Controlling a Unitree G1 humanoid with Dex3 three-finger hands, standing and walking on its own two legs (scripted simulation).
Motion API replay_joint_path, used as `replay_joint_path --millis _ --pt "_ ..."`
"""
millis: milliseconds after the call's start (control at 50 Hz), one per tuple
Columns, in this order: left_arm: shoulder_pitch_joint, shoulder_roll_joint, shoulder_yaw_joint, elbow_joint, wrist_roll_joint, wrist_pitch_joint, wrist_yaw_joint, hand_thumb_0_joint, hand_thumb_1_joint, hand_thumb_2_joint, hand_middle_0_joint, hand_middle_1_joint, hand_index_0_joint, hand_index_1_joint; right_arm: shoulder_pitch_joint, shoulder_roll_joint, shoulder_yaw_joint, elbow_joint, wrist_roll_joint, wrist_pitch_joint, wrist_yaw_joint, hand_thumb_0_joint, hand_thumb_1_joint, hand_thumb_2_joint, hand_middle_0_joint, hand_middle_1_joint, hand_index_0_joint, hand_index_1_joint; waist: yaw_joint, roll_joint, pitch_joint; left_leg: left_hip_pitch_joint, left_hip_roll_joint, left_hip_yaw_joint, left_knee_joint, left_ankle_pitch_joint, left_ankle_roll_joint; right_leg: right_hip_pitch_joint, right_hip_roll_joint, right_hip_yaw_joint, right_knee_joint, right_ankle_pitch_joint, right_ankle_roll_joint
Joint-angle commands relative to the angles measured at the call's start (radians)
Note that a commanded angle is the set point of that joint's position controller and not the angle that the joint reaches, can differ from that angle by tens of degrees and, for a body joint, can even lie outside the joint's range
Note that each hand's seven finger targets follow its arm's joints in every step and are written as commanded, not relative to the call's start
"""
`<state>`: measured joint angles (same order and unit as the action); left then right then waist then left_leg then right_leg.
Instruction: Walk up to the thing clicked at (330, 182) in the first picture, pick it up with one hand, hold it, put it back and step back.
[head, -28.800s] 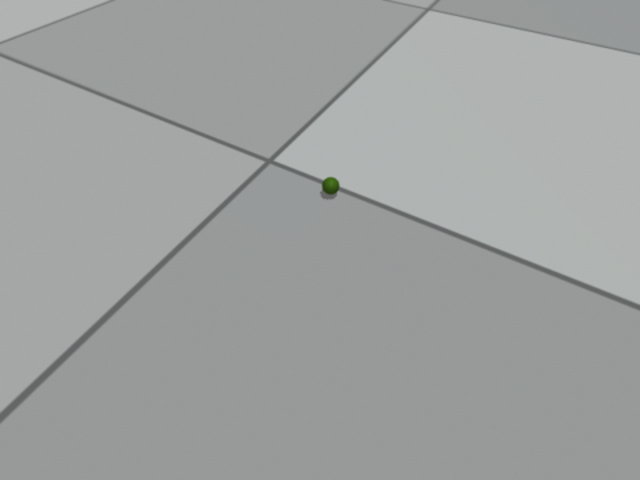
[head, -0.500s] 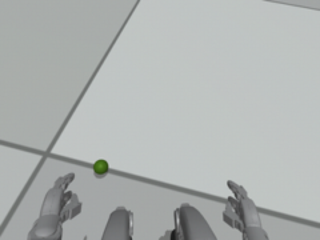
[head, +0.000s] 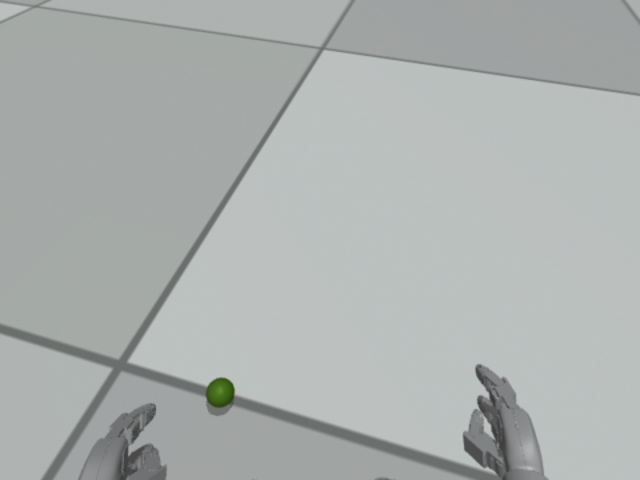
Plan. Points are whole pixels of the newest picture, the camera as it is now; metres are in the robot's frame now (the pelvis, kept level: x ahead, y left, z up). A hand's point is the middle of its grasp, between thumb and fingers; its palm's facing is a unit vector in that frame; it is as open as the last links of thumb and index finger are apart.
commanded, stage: home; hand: left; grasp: from above
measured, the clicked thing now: (220, 392) +0.48 +0.25 -0.68
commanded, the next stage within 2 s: stand in 1.76 s
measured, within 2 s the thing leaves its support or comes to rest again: neither
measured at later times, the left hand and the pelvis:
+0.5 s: hand (160, 476) +0.16 +0.18 -0.04, palm faces +0.05 -0.98 -0.20, open 7.4 cm; pelvis +0.00 +0.00 +0.00, yaw +0 degrees
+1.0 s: hand (159, 477) +0.16 +0.18 -0.05, palm faces +0.05 -0.98 -0.20, open 7.4 cm; pelvis +0.00 +0.00 +0.00, yaw +0 degrees
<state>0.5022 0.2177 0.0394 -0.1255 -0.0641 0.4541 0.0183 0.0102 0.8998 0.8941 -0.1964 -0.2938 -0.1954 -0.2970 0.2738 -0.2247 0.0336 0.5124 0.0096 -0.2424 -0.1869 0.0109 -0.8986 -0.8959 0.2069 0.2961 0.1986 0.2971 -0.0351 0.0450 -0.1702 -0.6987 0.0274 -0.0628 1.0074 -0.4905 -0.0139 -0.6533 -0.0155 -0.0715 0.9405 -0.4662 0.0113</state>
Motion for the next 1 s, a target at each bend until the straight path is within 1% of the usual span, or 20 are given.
replay_joint_path --millis 0,100,180,220,260,320,400,540,560,620,640,700,720,780,880,900,920,940,960,980 --pt "-0.032 0.104 0.057 -0.198 0.016 -0.057 0.002 0.0 0.894 0.896 -0.198 -0.297 -0.199 -0.297 -0.044 -0.115 -0.051 -0.136 -0.005 -0.061 -0.008 0.0 -0.9 -0.9 0.2 0.3 0.2 0.3 -0.013 0.014 -0.085 0.113 -0.03 0.025 -0.154 0.238 0.024 0.058 0.034 0.0 -0.143 0.211 -0.011" --pt "-0.036 0.11 0.061 -0.196 0.017 -0.062 0.007 0.0 0.896 0.897 -0.199 -0.298 -0.199 -0.297 -0.054 -0.117 -0.048 -0.129 -0.007 -0.062 -0.008 0.0 -0.9 -0.9 0.2 0.3 0.2 0.3 -0.007 0.013 -0.066 0.103 -0.028 0.022 -0.159 0.228 0.024 0.06 0.034 -0.003 -0.146 0.199 -0.01" --pt "-0.017 0.11 0.057 -0.188 0.016 -0.059 0.007 0.0 0.898 0.898 -0.199 -0.298 -0.199 -0.298 -0.048 -0.117 -0.049 -0.124 -0.007 -0.061 -0.009 0.0 -0.9 -0.9 0.2 0.3 0.2 0.3 -0.006 0.003 -0.099 0.116 -0.032 0.024 -0.147 0.282 0.026 0.086 0.033 0.002 -0.143 0.253 -0.009" --pt "-0.029 0.102 0.046 -0.178 0.018 -0.055 0.008 0.0 0.898 0.898 -0.199 -0.298 -0.199 -0.298 -0.054 -0.117 -0.046 -0.124 -0.006 -0.06 -0.009 0.0 -0.9 -0.9 0.2 0.3 0.2 0.3 -0.006 0.003 -0.063 0.11 -0.028 0.02 -0.166 0.244 0.025 0.065 0.036 -0.003 -0.146 0.214 -0.011" --pt "-0.028 0.104 0.053 -0.182 0.016 -0.057 0.01 0.0 0.9 0.899 -0.199 -0.299 -0.199 -0.298 -0.054 -0.114 -0.048 -0.124 -0.008 -0.059 -0.01 0.0 -0.9 -0.9 0.2 0.3 0.2 0.3 -0.005 -0.008 -0.085 0.11 -0.028 0.017 -0.161 0.246 0.026 0.079 0.036 -0.004 -0.151 0.215 -0.01" --pt "-0.026 0.108 0.054 -0.181 0.017 -0.055 0.009 0.0 0.899 0.899 -0.199 -0.299 -0.199 -0.298 -0.06 -0.116 -0.047 -0.128 -0.006 -0.061 -0.011 0.0 -0.9 -0.9 0.2 0.3 0.2 0.3 -0.002 -0.008 -0.049 0.096 -0.029 0.024 -0.169 0.204 0.027 0.065 0.034 -0.001 -0.162 0.182 -0.008" --pt "-0.031 0.106 0.053 -0.18 0.017 -0.054 0.006 0.0 0.899 0.898 -0.199 -0.298 -0.199 -0.298 -0.053 -0.118 -0.05 -0.125 -0.006 -0.063 -0.01 0.0 -0.9 -0.9 0.2 0.3 0.2 0.3 -0.004 -0.001 -0.065 0.102 -0.024 0.014 -0.174 0.215 0.024 0.066 0.037 -0.006 -0.152 0.183 -0.011" --pt "-0.039 0.102 0.048 -0.183 0.016 -0.058 0.006 0.0 0.899 0.899 -0.199 -0.298 -0.199 -0.298 -0.064 -0.115 -0.048 -0.128 -0.005 -0.066 -0.01 0.0 -0.9 -0.9 0.2 0.3 0.2 0.3 0.0 0.003 -0.038 0.082 -0.021 0.015 -0.19 0.13 0.024 0.045 0.038 -0.006 -0.162 0.108 -0.01" --pt "-0.033 0.112 0.059 -0.179 0.015 -0.06 0.005 0.0 0.899 0.898 -0.199 -0.298 -0.199 -0.298 -0.06 -0.122 -0.052 -0.125 -0.005 -0.067 -0.009 0.0 -0.9 -0.9 0.2 0.3 0.2 0.3 -0.001 0.01 -0.048 0.085 -0.021 0.012 -0.194 0.122 0.024 0.046 0.039 -0.005 -0.159 0.102 -0.011" --pt "-0.032 0.117 0.059 -0.187 0.014 -0.062 0.004 0.0 0.9 0.899 -0.199 -0.299 -0.199 -0.298 -0.052 -0.126 -0.055 -0.119 -0.005 -0.071 -0.01 0.0 -0.9 -0.9 0.2 0.3 0.2 0.3 -0.005 0.021 -0.066 0.101 -0.018 0.012 -0.188 0.151 0.022 0.049 0.04 -0.004 -0.148 0.125 -0.013" --pt "-0.043 0.099 0.041 -0.186 0.017 -0.062 0.005 0.0 0.9 0.899 -0.199 -0.299 -0.199 -0.298 -0.06 -0.114 -0.048 -0.126 -0.005 -0.069 -0.01 0.0 -0.9 -0.9 0.2 0.3 0.2 0.3 -0.008 0.009 -0.047 0.093 -0.019 0.015 -0.183 0.155 0.023 0.041 0.039 -0.004 -0.154 0.13 -0.01" --pt "-0.029 0.11 0.061 -0.186 0.013 -0.058 0.005 0.0 0.899 0.899 -0.199 -0.298 -0.199 -0.298 -0.049 -0.118 -0.051 -0.125 -0.005 -0.075 -0.013 0.0 -0.9 -0.9 0.2 0.3 0.2 0.3 -0.008 0.006 -0.068 0.095 -0.025 0.024 -0.171 0.156 0.026 0.055 0.034 0.004 -0.158 0.136 -0.008" --pt "-0.037 0.105 0.046 -0.185 0.016 -0.06 0.003 0.0 0.9 0.899 -0.199 -0.299 -0.199 -0.298 -0.054 -0.117 -0.049 -0.119 -0.005 -0.074 -0.012 0.0 -0.9 -0.9 0.2 0.3 0.2 0.3 -0.007 0.005 -0.062 0.092 -0.023 0.02 -0.176 0.156 0.025 0.049 0.036 0.002 -0.156 0.133 -0.01" --pt "-0.029 0.109 0.057 -0.179 0.016 -0.059 0.005 0.0 0.9 0.899 -0.199 -0.298 -0.199 -0.298 -0.055 -0.117 -0.051 -0.123 -0.006 -0.075 -0.013 0.0 -0.9 -0.9 0.2 0.3 0.2 0.3 -0.002 -0.007 -0.064 0.089 -0.023 0.019 -0.171 0.168 0.026 0.056 0.036 0.001 -0.156 0.144 -0.008" --pt "-0.032 0.11 0.049 -0.189 0.018 -0.059 0.005 0.0 0.9 0.899 -0.199 -0.299 -0.199 -0.298 -0.058 -0.116 -0.049 -0.12 -0.005 -0.074 -0.012 0.0 -0.9 -0.9 0.2 0.3 0.2 0.3 0.0 0.01 -0.046 0.083 -0.024 0.022 -0.171 0.17 0.025 0.054 0.033 0.003 -0.155 0.145 -0.01" --pt "-0.023 0.118 0.062 -0.186 0.018 -0.057 0.007 0.0 0.9 0.899 -0.199 -0.298 -0.199 -0.298 -0.049 -0.12 -0.055 -0.115 -0.006 -0.072 -0.013 0.0 -0.9 -0.9 0.2 0.3 0.2 0.3 -0.002 0.015 -0.074 0.102 -0.022 0.019 -0.169 0.2 0.023 0.066 0.034 0.002 -0.146 0.168 -0.012" --pt "-0.03 0.103 0.038 -0.192 0.021 -0.059 0.005 0.0 0.9 0.899 -0.199 -0.298 -0.199 -0.298 -0.057 -0.115 -0.05 -0.12 -0.005 -0.072 -0.012 0.0 -0.9 -0.9 0.2 0.3 0.2 0.3 0.001 0.012 -0.056 0.098 -0.019 0.015 -0.175 0.2 0.022 0.056 0.036 -0.002 -0.144 0.164 -0.013" --pt "-0.03 0.113 0.054 -0.184 0.019 -0.06 0.007 0.0 0.9 0.899 -0.199 -0.298 -0.199 -0.298 -0.053 -0.12 -0.054 -0.117 -0.006 -0.072 -0.011 0.0 -0.9 -0.9 0.2 0.3 0.2 0.3 -0.003 0.018 -0.054 0.098 -0.019 0.015 -0.176 0.189 0.022 0.052 0.037 -0.001 -0.145 0.155 -0.012" --pt "-0.031 0.108 0.049 -0.176 0.017 -0.059 0.005 0.0 0.9 0.899 -0.199 -0.298 -0.199 -0.298 -0.055 -0.12 -0.052 -0.116 -0.006 -0.073 -0.011 0.0 -0.9 -0.9 0.2 0.3 0.2 0.3 -0.004 0.019 -0.047 0.1 -0.019 0.016 -0.176 0.192 0.021 0.052 0.037 -0.002 -0.144 0.158 -0.012" --pt "-0.021 0.109 0.054 -0.179 0.016 -0.058 0.005 0.0 0.9 0.899 -0.199 -0.299 -0.199 -0.298 -0.047 -0.119 -0.055 -0.115 -0.007 -0.072 -0.012 0.0 -0.9 -0.9 0.2 0.3 0.2 0.3 -0.004 0.01 -0.082 0.111 -0.02 0.017 -0.165 0.225 0.022 0.069 0.036 -0.001 -0.142 0.187 -0.012"
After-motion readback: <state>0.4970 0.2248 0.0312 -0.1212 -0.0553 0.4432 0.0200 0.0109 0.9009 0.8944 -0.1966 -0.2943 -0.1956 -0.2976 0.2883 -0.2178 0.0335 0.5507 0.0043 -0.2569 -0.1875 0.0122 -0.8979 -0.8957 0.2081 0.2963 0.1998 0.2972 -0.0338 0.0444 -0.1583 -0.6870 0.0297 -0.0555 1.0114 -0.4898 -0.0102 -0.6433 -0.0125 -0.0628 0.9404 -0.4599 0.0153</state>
